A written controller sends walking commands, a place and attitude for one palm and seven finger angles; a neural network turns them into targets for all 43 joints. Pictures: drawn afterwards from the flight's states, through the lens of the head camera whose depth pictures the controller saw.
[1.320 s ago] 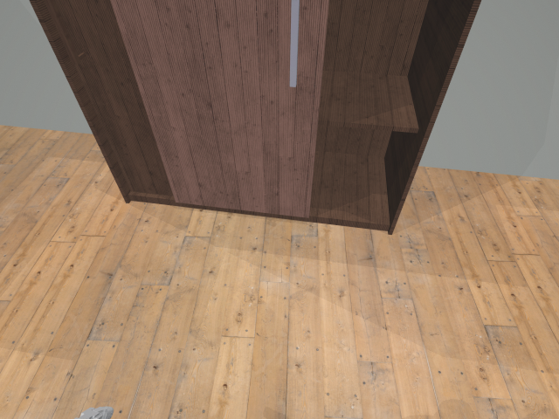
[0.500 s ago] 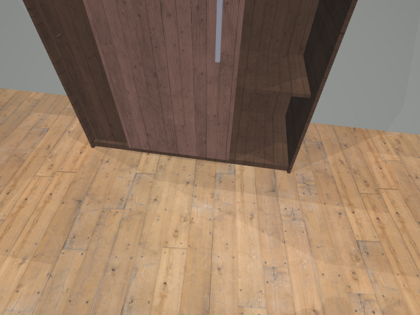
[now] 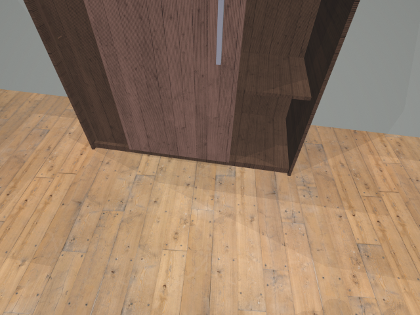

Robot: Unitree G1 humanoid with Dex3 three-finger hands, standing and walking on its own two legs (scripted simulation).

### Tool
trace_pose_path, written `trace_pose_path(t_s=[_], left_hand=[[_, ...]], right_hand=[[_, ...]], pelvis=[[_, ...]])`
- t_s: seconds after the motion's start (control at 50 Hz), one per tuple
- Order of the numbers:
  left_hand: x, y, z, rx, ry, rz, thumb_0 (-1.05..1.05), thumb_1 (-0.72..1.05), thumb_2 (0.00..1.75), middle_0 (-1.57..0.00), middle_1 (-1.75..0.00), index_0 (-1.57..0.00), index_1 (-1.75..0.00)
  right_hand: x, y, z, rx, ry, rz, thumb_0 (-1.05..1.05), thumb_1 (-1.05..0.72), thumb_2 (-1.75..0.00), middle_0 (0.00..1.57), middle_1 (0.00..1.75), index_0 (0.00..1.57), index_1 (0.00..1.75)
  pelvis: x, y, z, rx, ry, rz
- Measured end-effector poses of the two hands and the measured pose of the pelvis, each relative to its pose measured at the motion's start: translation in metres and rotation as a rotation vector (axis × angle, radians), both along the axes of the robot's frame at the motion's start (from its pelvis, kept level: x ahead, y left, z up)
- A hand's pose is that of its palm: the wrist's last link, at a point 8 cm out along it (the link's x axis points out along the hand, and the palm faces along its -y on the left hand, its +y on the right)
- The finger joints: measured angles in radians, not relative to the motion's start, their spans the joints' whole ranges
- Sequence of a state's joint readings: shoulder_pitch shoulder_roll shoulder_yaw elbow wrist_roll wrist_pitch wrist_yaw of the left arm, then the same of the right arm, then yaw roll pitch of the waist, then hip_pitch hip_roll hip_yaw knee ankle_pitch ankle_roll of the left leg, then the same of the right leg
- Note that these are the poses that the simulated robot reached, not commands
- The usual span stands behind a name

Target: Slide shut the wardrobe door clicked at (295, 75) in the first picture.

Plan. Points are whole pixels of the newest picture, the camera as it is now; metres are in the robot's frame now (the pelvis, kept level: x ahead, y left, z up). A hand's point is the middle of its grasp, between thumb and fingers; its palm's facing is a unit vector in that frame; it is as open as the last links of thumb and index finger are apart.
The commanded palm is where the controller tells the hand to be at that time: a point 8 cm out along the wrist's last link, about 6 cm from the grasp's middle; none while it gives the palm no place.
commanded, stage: look at it before walking up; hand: left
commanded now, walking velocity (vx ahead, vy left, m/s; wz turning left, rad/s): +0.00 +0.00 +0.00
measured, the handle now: (220, 32) +1.10 +0.03 +0.08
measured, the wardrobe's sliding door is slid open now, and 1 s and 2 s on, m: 0.38 0.38 0.38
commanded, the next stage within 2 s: walk to a spot facing it in 0.22 s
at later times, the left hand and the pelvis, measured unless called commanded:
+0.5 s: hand out of the picture +0.06 +0.23 -0.17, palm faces -0.02 -0.96 -0.28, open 7.3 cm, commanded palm none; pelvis +0.02 +0.00 -0.01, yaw -1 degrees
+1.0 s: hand (162, 254) +0.31 +0.15 -0.19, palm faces -0.14 -0.96 -0.23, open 7.3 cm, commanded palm none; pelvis +0.18 -0.04 -0.04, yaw -8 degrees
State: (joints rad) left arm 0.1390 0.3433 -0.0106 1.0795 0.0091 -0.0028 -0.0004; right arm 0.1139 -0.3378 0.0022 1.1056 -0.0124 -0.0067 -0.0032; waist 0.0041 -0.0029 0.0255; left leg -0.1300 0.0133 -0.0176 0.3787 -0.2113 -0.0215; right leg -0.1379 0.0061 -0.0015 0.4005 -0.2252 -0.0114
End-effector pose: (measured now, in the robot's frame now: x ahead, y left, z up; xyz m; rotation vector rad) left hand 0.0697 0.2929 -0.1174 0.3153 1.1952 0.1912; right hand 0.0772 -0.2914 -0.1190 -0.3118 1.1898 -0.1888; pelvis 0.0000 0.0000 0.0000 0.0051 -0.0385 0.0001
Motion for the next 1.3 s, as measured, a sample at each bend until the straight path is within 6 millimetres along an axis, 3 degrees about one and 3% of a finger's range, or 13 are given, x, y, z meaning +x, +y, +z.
trace_pose_path(t_s=[0.4,0.52,0.62,0.68,0.72,0.78,0.86,0.94,1.0,1.06,1.18,1.3], left_hand=[[-0.005,-0.002,-0.004,-0.003,0.029,0.009,0.01,0.91,0.90,-0.20,-0.30,-0.21,-0.30],[-0.020,-0.020,-0.023,-0.075,0.088,0.034,0.01,0.91,0.90,-0.20,-0.30,-0.20,-0.30],[-0.039,-0.032,-0.045,-0.152,0.189,0.074,0.00,0.91,0.90,-0.20,-0.30,-0.20,-0.30],[-0.036,-0.038,-0.049,-0.173,0.274,0.053,0.01,0.91,0.90,-0.20,-0.30,-0.20,-0.30],[-0.019,-0.042,-0.047,-0.179,0.290,0.030,0.01,0.91,0.90,-0.20,-0.30,-0.20,-0.30],[0.026,-0.051,-0.044,-0.189,0.253,-0.002,0.01,0.91,0.90,-0.20,-0.30,-0.20,-0.30],[0.107,-0.064,-0.040,-0.171,0.160,-0.063,0.02,0.93,0.90,-0.20,-0.30,-0.20,-0.30],[0.192,-0.083,-0.041,-0.137,0.047,-0.132,0.02,0.94,0.90,-0.20,-0.30,-0.20,-0.30],[0.235,-0.097,-0.045,-0.114,-0.051,-0.141,0.01,0.93,0.90,-0.20,-0.30,-0.20,-0.30],[0.252,-0.108,-0.040,-0.118,-0.067,-0.125,0.01,0.93,0.90,-0.20,-0.30,-0.20,-0.30],[0.255,-0.122,-0.033,-0.136,-0.009,-0.075,0.00,0.95,0.90,-0.20,-0.30,-0.20,-0.30],[0.249,-0.118,-0.039,-0.180,0.063,-0.009,0.00,0.94,0.90,-0.20,-0.30,-0.21,-0.30]], right_hand=[[-0.006,0.003,-0.003,0.002,0.028,-0.009,0.00,-0.90,-0.90,0.20,0.29,0.21,0.30],[-0.022,0.027,-0.018,0.051,0.086,-0.033,0.00,-0.90,-0.90,0.20,0.29,0.20,0.30],[-0.038,0.056,-0.029,0.082,0.150,-0.089,0.00,-0.90,-0.90,0.20,0.29,0.20,0.30],[-0.051,0.074,-0.031,0.103,0.163,-0.156,0.00,-0.90,-0.90,0.20,0.29,0.21,0.30],[-0.066,0.086,-0.029,0.121,0.202,-0.205,0.00,-0.90,-0.90,0.20,0.29,0.21,0.30],[-0.092,0.103,-0.023,0.154,0.310,-0.268,0.00,-0.90,-0.90,0.20,0.29,0.21,0.30],[-0.115,0.115,-0.016,0.200,0.459,-0.343,0.00,-0.90,-0.90,0.20,0.29,0.21,0.30],[-0.114,0.109,-0.021,0.236,0.561,-0.403,0.00,-0.90,-0.90,0.20,0.29,0.21,0.30],[-0.089,0.089,-0.035,0.245,0.572,-0.415,0.01,-0.90,-0.90,0.20,0.30,0.21,0.30],[-0.032,0.060,-0.043,0.218,0.469,-0.386,0.01,-0.90,-0.90,0.20,0.29,0.21,0.30],[0.118,0.014,-0.036,0.156,0.158,-0.279,0.01,-0.91,-0.90,0.20,0.29,0.20,0.29],[0.237,0.005,-0.017,0.124,-0.019,-0.168,0.00,-0.93,-0.90,0.20,0.29,0.20,0.29]], pelvis=[[0.004,0.001,0.000,-0.002,0.004,-0.007],[0.022,0.005,-0.007,-0.011,0.016,-0.018],[0.049,0.017,-0.016,-0.018,0.020,-0.032],[0.066,0.020,-0.017,-0.008,0.019,-0.069],[0.077,0.019,-0.014,-0.007,0.017,-0.078],[0.095,0.014,-0.011,-0.007,0.020,-0.091],[0.122,0.001,-0.012,-0.006,0.024,-0.117],[0.157,-0.020,-0.024,-0.007,0.017,-0.142],[0.181,-0.038,-0.036,0.000,0.004,-0.135],[0.198,-0.047,-0.030,-0.012,-0.007,-0.121],[0.238,-0.053,-0.013,-0.029,0.010,-0.094],[0.281,-0.048,-0.008,-0.042,0.020,-0.083]])
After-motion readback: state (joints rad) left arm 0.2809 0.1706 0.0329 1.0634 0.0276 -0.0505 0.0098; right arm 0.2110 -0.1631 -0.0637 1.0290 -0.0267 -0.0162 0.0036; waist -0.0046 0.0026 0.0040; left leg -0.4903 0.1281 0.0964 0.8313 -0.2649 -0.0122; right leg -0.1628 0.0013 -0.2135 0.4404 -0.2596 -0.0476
